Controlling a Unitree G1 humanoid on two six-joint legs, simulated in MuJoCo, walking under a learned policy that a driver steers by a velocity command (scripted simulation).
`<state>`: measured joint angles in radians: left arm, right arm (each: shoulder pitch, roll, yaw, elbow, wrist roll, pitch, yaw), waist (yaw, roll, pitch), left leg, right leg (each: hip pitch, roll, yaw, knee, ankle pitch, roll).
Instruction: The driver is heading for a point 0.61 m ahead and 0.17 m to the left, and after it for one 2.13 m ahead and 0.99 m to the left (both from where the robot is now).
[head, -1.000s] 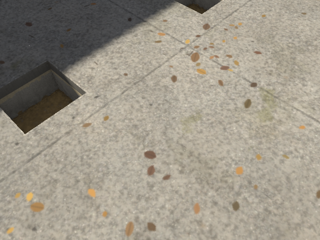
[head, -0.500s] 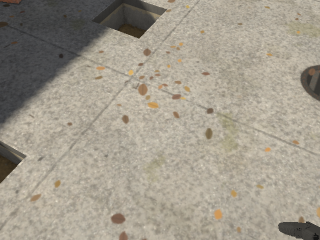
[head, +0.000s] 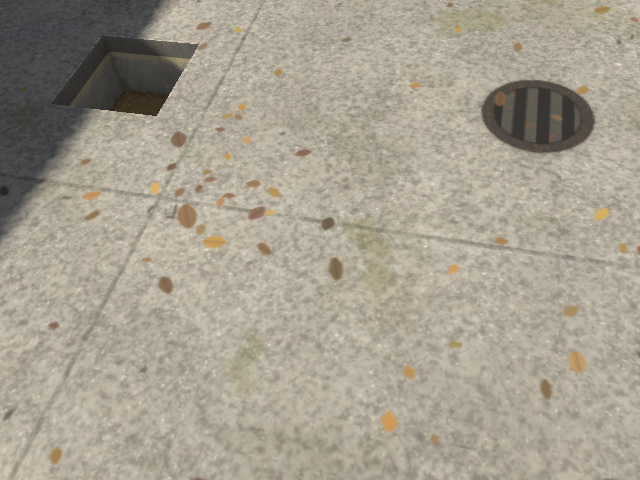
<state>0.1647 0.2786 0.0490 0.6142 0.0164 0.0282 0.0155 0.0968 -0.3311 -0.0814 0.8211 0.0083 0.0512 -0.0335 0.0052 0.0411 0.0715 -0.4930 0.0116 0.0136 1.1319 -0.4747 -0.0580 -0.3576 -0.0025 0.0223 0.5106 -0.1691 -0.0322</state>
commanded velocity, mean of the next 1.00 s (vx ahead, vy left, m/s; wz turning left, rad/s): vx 0.13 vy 0.00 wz -0.05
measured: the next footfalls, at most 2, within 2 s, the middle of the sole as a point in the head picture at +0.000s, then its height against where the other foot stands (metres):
left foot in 0.18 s outside the picture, level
left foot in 1.30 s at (315, 452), level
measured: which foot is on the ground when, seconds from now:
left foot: up 0.00-0.16, down 0.18-0.80, up 0.82-1.00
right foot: down 0.00-1.00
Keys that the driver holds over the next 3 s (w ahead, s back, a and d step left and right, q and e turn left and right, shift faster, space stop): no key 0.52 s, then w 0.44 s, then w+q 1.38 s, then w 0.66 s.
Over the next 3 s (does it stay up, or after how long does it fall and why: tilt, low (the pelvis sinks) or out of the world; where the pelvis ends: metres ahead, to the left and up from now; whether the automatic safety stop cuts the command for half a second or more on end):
stays up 1.16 0.43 0.00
